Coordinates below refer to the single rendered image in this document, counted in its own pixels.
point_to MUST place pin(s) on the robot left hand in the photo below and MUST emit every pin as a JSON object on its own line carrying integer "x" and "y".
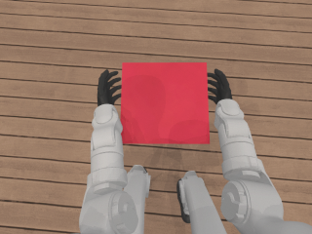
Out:
{"x": 104, "y": 93}

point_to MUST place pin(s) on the robot right upper arm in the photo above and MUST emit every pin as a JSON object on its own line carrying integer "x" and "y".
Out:
{"x": 256, "y": 208}

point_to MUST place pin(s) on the robot right forearm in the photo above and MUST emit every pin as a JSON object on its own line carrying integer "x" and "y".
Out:
{"x": 237, "y": 145}

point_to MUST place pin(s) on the robot left forearm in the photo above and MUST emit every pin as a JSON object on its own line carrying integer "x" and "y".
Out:
{"x": 107, "y": 154}

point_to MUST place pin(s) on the robot thigh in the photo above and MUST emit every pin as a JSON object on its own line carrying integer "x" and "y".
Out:
{"x": 204, "y": 218}
{"x": 138, "y": 188}

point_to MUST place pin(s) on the carton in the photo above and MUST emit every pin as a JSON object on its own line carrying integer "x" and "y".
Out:
{"x": 165, "y": 103}

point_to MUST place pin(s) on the right robot thigh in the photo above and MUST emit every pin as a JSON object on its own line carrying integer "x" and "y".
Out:
{"x": 204, "y": 218}

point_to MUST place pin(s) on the robot right hand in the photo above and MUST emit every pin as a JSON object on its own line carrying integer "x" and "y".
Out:
{"x": 222, "y": 90}

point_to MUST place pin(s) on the left robot thigh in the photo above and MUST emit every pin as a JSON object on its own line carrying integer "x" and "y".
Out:
{"x": 138, "y": 188}

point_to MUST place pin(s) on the robot left upper arm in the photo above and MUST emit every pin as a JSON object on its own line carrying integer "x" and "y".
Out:
{"x": 111, "y": 213}

